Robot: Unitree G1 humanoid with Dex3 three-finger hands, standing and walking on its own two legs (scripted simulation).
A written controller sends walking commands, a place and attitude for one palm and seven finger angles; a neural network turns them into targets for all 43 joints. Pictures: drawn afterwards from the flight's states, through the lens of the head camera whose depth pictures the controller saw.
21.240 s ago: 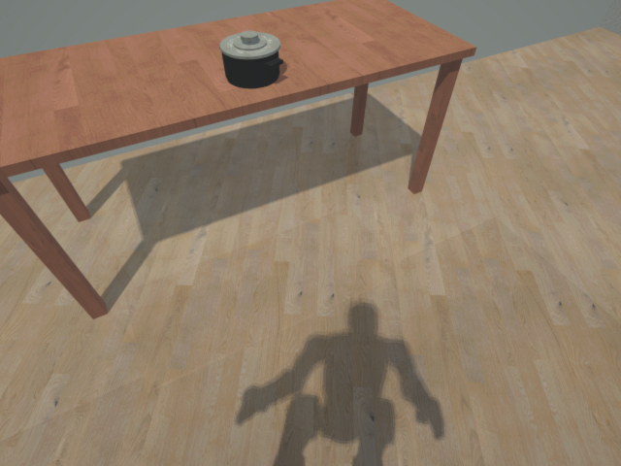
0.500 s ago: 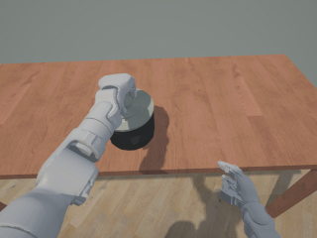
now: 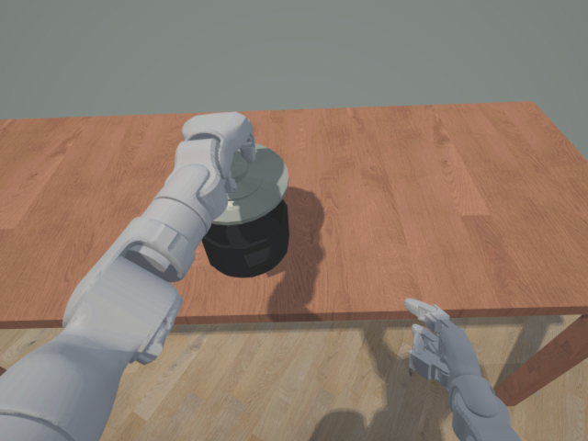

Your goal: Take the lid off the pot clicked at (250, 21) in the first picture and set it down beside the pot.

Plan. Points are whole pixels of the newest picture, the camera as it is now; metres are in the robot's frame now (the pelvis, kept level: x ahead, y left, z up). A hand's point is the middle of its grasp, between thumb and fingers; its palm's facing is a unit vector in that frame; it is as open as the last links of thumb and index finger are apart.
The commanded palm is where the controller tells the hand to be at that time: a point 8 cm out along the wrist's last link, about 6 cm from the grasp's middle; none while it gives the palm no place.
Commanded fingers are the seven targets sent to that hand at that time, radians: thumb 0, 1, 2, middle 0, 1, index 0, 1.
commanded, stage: lift the lid straight up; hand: left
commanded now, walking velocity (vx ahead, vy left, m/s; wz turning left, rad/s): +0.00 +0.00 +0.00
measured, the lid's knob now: (231, 169) +0.49 +0.09 +0.12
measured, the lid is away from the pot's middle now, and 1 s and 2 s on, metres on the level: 0.00 0.01 0.14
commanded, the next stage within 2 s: move the lid sideways beside the pot in 0.82 s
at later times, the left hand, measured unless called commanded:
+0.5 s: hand (216, 147) +0.46 +0.10 +0.18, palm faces -0.21 -0.04 -0.98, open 8.2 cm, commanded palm +0.46 +0.09 +0.26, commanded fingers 0.00 0.56 1.08 -0.85 -1.03 -0.82 -1.00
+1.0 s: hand (224, 134) +0.47 +0.08 +0.20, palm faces -0.21 -0.05 -0.98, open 8.2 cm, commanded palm +0.46 +0.09 +0.27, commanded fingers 0.00 0.56 1.08 -0.85 -1.03 -0.82 -1.00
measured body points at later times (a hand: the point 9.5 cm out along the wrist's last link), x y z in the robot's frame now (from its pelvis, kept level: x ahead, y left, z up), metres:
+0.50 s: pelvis +0.00 +0.01 +0.00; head +0.01 -0.01 +0.45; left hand +0.47 +0.10 +0.24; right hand +0.24 -0.22 -0.03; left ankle +0.02 +0.07 -0.74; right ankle -0.02 -0.11 -0.74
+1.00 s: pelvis +0.00 +0.00 +0.00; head +0.01 -0.02 +0.45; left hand +0.47 +0.08 +0.26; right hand +0.24 -0.22 -0.03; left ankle +0.02 +0.07 -0.74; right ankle -0.02 -0.11 -0.74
